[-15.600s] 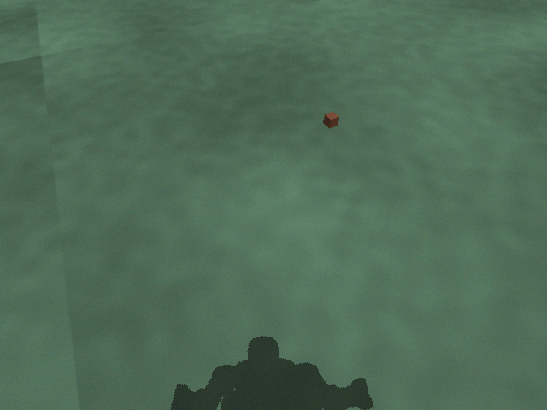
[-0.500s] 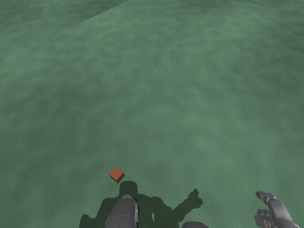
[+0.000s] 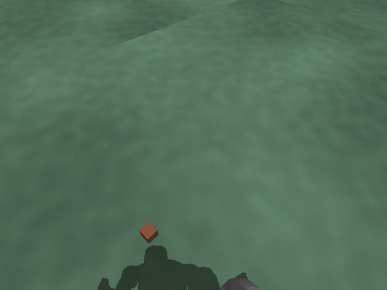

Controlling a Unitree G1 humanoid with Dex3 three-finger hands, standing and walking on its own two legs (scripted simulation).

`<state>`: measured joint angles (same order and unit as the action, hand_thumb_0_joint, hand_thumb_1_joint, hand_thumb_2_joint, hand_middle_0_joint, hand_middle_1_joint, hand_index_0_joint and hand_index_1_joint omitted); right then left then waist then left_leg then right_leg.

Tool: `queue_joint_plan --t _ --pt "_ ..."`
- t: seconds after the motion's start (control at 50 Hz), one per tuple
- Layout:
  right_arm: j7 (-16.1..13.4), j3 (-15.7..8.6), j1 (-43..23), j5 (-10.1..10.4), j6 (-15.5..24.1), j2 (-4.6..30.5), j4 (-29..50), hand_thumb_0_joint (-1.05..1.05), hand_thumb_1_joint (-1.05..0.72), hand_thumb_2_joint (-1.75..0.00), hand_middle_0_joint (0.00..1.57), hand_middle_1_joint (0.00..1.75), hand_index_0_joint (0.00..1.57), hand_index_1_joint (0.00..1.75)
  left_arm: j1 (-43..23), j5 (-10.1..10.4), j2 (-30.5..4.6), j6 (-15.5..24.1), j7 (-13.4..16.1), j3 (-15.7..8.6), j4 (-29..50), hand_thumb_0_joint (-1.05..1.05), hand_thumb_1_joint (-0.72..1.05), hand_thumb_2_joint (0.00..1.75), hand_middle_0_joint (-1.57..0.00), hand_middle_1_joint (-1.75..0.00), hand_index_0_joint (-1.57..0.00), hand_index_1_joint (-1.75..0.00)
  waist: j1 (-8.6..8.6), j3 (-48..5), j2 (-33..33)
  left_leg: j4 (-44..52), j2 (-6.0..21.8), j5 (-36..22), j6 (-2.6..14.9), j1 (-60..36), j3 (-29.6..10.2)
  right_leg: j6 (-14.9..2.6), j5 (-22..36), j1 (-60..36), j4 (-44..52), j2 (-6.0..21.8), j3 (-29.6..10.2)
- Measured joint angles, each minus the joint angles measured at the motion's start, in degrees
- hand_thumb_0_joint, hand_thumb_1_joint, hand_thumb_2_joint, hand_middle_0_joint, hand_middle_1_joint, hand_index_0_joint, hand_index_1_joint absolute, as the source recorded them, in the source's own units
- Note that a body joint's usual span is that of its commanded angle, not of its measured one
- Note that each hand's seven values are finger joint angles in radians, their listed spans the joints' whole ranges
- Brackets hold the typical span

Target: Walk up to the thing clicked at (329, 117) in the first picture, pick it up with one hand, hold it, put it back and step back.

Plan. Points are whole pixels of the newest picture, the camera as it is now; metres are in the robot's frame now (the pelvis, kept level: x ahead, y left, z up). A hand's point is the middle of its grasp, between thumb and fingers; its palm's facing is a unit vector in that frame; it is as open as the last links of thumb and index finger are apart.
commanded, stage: walk up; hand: left
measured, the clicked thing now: (149, 232) +0.50 +0.22 -0.74
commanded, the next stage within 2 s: stand in 1.18 s
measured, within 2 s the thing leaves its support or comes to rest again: neither
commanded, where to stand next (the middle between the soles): +0.11 +0.00 m, yaw -2 degrees
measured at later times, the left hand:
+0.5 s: hand out of the picture +0.09 +0.27 -0.15, palm faces +0.03 -0.91 -0.42, open 7.4 cm
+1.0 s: hand out of the picture +0.09 +0.27 -0.16, palm faces -0.01 -0.94 -0.33, open 7.4 cm
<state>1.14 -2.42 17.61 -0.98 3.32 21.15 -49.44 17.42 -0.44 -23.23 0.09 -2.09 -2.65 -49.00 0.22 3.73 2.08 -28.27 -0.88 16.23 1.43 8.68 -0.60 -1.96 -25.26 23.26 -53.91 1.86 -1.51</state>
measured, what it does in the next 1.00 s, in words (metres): steps on the spot: right foot, then left foot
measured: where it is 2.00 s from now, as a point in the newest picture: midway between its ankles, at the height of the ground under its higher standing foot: outside the picture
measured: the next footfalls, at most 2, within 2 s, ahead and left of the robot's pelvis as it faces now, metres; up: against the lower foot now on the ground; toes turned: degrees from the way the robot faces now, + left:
right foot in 0.16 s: +0.09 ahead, -0.13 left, +0.00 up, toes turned +1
left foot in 0.50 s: +0.05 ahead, +0.13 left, +0.00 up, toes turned +2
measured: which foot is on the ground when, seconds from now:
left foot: down 0.00-0.18, up 0.20-0.48, down 0.50-1.00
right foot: up 0.00-0.14, down 0.16-1.00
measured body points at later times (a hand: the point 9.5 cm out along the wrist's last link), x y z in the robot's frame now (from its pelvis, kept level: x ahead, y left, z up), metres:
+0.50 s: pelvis +0.01 -0.01 -0.02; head +0.03 -0.02 +0.43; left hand +0.08 +0.31 -0.12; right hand +0.06 -0.33 -0.15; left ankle +0.01 +0.13 -0.74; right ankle +0.10 -0.15 -0.74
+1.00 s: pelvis +0.03 +0.01 +0.00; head +0.03 +0.02 +0.45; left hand +0.10 +0.32 -0.13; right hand +0.14 -0.28 -0.12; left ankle +0.01 +0.13 -0.74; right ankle +0.05 -0.13 -0.74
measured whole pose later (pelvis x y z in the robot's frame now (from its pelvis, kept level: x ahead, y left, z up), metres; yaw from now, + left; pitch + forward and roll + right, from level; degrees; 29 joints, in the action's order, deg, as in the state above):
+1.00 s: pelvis +0.03 +0.01 +0.00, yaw +0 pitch -2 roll +0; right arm 0.5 -0.4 4.0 -0.6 0.8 19.3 -61.1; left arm 6.6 0.4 -20.6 0.9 -0.6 0.7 -64.2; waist -1.1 3.1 0.5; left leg -26.9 0.5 15.8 0.3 8.9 2.2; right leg 1.7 -12.0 12.3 -26.7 1.5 -1.5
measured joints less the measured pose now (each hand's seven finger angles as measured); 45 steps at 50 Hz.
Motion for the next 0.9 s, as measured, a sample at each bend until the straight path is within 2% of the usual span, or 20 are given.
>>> queue_joint_plan --t 0.08,0.16,0.2,0.24,0.28,0.36,0.46,0.52,0.54,0.58,0.62,0.68,0.72,0.78,0.9 --pt "0.1 0.4 -1.2 -0.2 -0.7 0.7 0.6 0.01 -0.90 -0.90 0.21 0.30 0.21 0.30 -1.6 0.2 -0.2 1.2 0.0 0.1 0.1 0.00 0.90 0.89 -0.21 -0.30 -0.20 -0.30 0.30 0.9 0.4 -1.0 0.6 1.0 -1.08 -0.5 0.4 1.30 5.8 1.0 8.8 1.8 1.0" --pt "0.0 0.4 -2.6 0.4 -2.7 1.7 1.0 0.01 -0.90 -0.90 0.20 0.30 0.21 0.30 -2.9 -0.1 0.0 2.4 1.1 0.0 -1.5 0.00 0.90 0.89 -0.21 -0.30 -0.20 -0.30 0.65 1.1 -0.9 -8.7 1.8 5.8 -2.54 2.3 0.2 1.52 15.0 -2.8 18.8 0.3 2.2" --pt "-0.6 0.1 -3.7 0.9 -3.9 2.2 0.2 0.01 -0.90 -0.90 0.20 0.30 0.20 0.30 -4.1 -0.6 1.3 2.6 1.8 0.2 -2.5 0.00 0.90 0.89 -0.21 -0.30 -0.20 -0.30 0.70 1.8 -3.6 -14.2 2.8 9.4 -1.36 4.7 -1.8 1.27 13.7 -2.3 17.0 -1.2 3.5" --pt "-0.8 0.1 -4.1 0.9 -4.9 2.2 -0.6 0.01 -0.90 -0.90 0.20 0.30 0.20 0.30 -5.3 -0.8 2.3 2.6 1.9 1.1 -2.8 0.00 0.90 0.89 -0.21 -0.30 -0.20 -0.30 0.49 2.0 -4.7 -19.6 1.4 14.0 -0.58 7.5 -3.1 0.80 12.9 -1.9 16.3 -0.9 4.2" --pt "-0.7 0.2 -4.4 0.9 -5.5 2.2 -1.7 0.01 -0.91 -0.90 0.20 0.30 0.20 0.30 -6.2 -1.0 3.2 2.5 2.0 1.6 -2.7 0.00 0.90 0.89 -0.21 -0.30 -0.20 -0.30 -0.02 2.2 -5.4 -22.7 0.5 15.1 -0.21 9.5 -3.2 0.62 13.1 -1.9 16.9 -0.4 4.3" --pt "-0.1 0.2 -4.3 0.4 -5.9 2.1 -3.5 0.01 -0.91 -0.90 0.20 0.30 0.20 0.30 -7.1 -1.1 3.6 2.6 2.0 1.7 -2.7 0.00 0.90 0.89 -0.21 -0.30 -0.20 -0.30 -0.66 2.3 -6.2 -24.3 0.9 12.9 -0.38 11.9 -3.3 0.78 14.1 -1.8 18.5 0.5 4.7" --pt "0.3 0.2 -3.2 0.0 -5.7 1.7 -6.4 0.01 -0.91 -0.90 0.20 0.30 0.20 0.30 -7.5 -1.1 2.1 1.7 2.0 0.8 -3.7 0.00 0.90 0.89 -0.21 -0.30 -0.21 -0.30 -1.11 1.3 -5.1 -16.4 2.5 11.5 -0.93 10.1 -1.6 1.44 13.9 -1.1 18.1 1.6 4.9" --pt "0.2 -0.1 -3.0 -0.4 -4.9 1.3 -8.2 0.01 -0.91 -0.90 0.20 0.30 0.20 0.30 -8.0 -0.6 0.6 0.4 1.9 0.3 -4.8 0.00 0.90 0.89 -0.21 -0.30 -0.20 -0.30 -1.20 1.3 -2.5 -10.8 1.3 3.8 -1.68 7.7 0.4 2.16 12.5 0.0 15.4 3.1 3.6" --pt "0.1 -0.2 -3.0 -0.6 -4.7 1.0 -8.7 0.01 -0.91 -0.90 0.20 0.30 0.20 0.30 -7.9 -0.4 0.2 -0.1 2.0 0.2 -5.4 0.00 0.90 0.89 -0.21 -0.30 -0.20 -0.30 -1.32 1.3 -1.2 -10.3 0.7 3.3 -1.77 7.1 1.4 2.18 11.5 0.2 14.6 3.7 2.5" --pt "0.0 -0.1 -2.5 -0.9 -4.6 1.0 -9.1 0.01 -0.91 -0.90 0.20 0.30 0.20 0.30 -7.4 0.1 0.5 -0.9 1.9 0.4 -6.9 0.00 0.90 0.89 -0.21 -0.30 -0.20 -0.30 -0.57 -0.2 -1.2 -9.9 0.9 3.6 -1.31 6.9 1.5 1.56 5.0 0.5 13.0 2.3 1.0" --pt "-0.1 0.2 -2.4 -0.9 -4.7 0.8 -9.6 0.01 -0.91 -0.90 0.20 0.30 0.20 0.30 -7.2 0.4 0.4 -1.1 1.7 0.5 -8.1 0.00 0.90 0.89 -0.21 -0.30 -0.20 -0.30 0.38 -1.0 -1.7 -9.5 1.6 3.8 -0.68 6.9 0.7 0.82 2.4 -0.4 11.2 0.3 0.6" --pt "-0.3 0.8 -3.2 -0.8 -4.3 0.0 -9.8 0.01 -0.90 -0.90 0.20 0.30 0.20 0.30 -7.0 0.8 -0.5 -0.3 1.7 0.5 -8.9 0.00 0.90 0.89 -0.21 -0.30 -0.20 -0.30 -0.10 -1.3 0.0 -8.8 1.5 3.5 -1.12 6.9 1.4 0.28 7.1 -4.2 16.4 -0.3 1.0" --pt "-0.3 1.0 -5.1 -0.4 -3.8 0.0 -10.0 0.01 -0.90 -0.90 0.20 0.30 0.20 0.30 -7.8 0.9 0.1 0.1 2.1 0.6 -10.1 0.00 0.90 0.89 -0.20 -0.30 -0.20 -0.30 -0.42 0.0 -0.6 -9.5 2.2 4.0 -1.15 6.7 1.6 2.18 10.5 -6.1 19.5 -1.1 1.1" --pt "-0.6 1.4 -7.3 0.1 -3.3 -0.4 -9.7 0.01 -0.90 -0.90 0.20 0.30 0.20 0.30 -8.6 0.7 1.0 0.4 2.0 1.7 -11.5 0.00 0.91 0.89 -0.20 -0.30 -0.20 -0.30 -0.43 0.8 -1.1 -7.6 2.4 3.1 -1.00 5.5 1.7 3.42 11.3 -7.4 21.6 -1.2 1.0" --pt "-0.6 2.0 -11.2 0.2 -2.9 -1.5 -10.8 0.01 -0.90 -0.90 0.20 0.30 0.20 0.30 -9.9 0.8 2.1 0.4 1.5 3.1 -13.6 0.00 0.90 0.89 -0.20 -0.30 -0.20 -0.30 -1.07 -0.1 -1.1 -2.5 1.6 1.0 -0.82 2.7 2.6 3.64 12.4 -9.2 24.9 -0.5 0.2"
